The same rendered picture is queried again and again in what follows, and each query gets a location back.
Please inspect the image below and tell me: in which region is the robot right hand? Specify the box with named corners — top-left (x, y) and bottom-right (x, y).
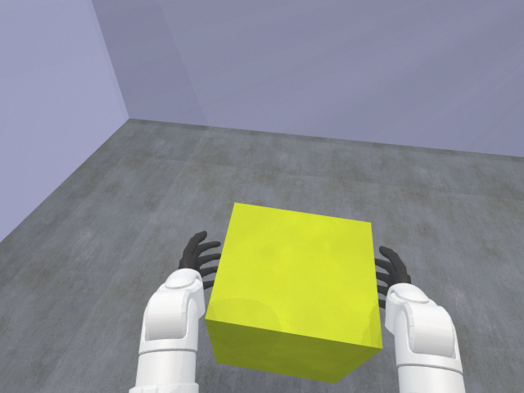
top-left (374, 246), bottom-right (411, 309)

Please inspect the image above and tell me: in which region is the robot left forearm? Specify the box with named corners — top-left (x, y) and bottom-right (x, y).
top-left (129, 269), bottom-right (206, 393)

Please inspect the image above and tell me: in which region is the robot left hand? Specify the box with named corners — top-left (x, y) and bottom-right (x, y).
top-left (178, 231), bottom-right (221, 290)

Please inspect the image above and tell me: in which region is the robot right forearm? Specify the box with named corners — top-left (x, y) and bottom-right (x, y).
top-left (385, 283), bottom-right (466, 393)

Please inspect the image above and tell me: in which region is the carton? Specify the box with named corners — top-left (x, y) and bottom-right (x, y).
top-left (205, 202), bottom-right (383, 383)

